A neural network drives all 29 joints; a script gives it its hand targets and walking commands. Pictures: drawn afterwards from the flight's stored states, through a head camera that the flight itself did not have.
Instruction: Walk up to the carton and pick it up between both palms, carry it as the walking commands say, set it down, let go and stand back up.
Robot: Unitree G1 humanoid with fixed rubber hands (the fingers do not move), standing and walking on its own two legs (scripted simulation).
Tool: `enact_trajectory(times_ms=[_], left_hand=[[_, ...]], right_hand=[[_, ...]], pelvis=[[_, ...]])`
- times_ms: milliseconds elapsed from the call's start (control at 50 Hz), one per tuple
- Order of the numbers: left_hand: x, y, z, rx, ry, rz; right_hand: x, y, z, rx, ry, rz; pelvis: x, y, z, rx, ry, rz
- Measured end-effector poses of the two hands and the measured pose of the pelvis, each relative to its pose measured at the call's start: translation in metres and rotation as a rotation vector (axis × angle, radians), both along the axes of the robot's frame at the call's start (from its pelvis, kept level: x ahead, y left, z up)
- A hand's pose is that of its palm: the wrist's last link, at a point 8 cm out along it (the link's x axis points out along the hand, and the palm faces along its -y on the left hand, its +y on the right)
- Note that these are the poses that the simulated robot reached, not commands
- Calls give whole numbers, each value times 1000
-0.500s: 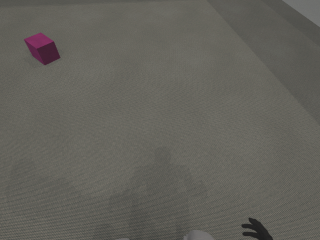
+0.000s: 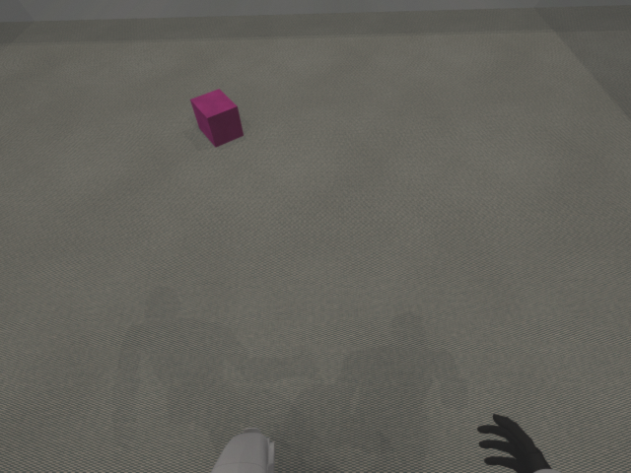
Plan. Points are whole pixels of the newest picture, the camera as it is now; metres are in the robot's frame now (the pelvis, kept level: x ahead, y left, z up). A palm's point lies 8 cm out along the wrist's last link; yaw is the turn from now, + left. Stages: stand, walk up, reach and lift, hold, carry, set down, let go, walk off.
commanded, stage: walk up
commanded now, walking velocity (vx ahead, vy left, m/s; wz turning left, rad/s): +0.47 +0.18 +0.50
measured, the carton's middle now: (217, 117) +1.80 +0.58 -0.69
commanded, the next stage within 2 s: none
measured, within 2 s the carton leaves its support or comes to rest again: neither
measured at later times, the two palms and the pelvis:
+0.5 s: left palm (120, 306) +0.38 +0.35 -0.10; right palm (440, 403) +0.23 -0.16 -0.11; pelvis +0.24 +0.10 +0.00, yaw +9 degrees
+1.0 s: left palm (100, 338) +0.32 +0.37 -0.10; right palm (347, 196) +0.66 -0.04 -0.13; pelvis +0.47 +0.15 +0.01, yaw +14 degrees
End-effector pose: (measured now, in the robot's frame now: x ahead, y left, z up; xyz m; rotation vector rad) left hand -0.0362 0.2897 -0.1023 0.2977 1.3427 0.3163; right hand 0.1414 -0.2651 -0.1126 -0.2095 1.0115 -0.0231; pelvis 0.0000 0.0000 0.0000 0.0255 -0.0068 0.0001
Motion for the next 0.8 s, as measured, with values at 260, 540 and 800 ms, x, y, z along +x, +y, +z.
enact_trajectory(times_ms=[260, 540, 800], left_hand=[[153, 71, -46, -116, -106, 40], [451, 60, 4, -175, -468, -123], [408, 90, 3, 12, -141, 133]], right_hand=[[123, 111, -16, -87, 47, 90], [102, 104, -7, -102, 349, -105], [333, 116, -37, -17, 254, 83]], pelvis=[[120, 85, -19, -36, 26, 100], [263, 97, 1, -25, 4, 166], [399, 97, -2, 6, 0, 229]])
